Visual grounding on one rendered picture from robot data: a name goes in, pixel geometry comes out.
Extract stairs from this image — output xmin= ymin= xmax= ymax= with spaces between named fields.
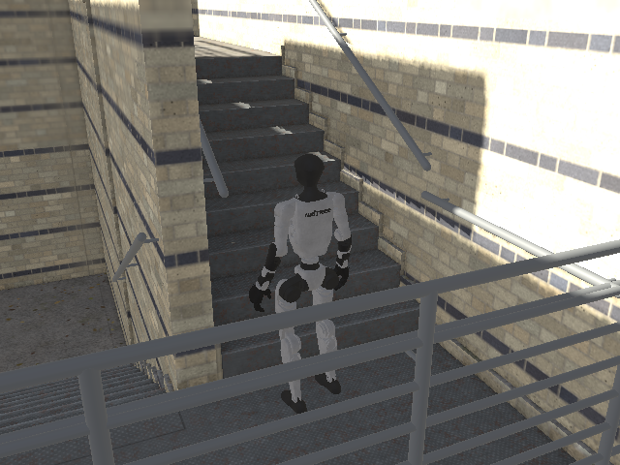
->
xmin=0 ymin=363 xmax=166 ymax=435
xmin=196 ymin=56 xmax=420 ymax=379

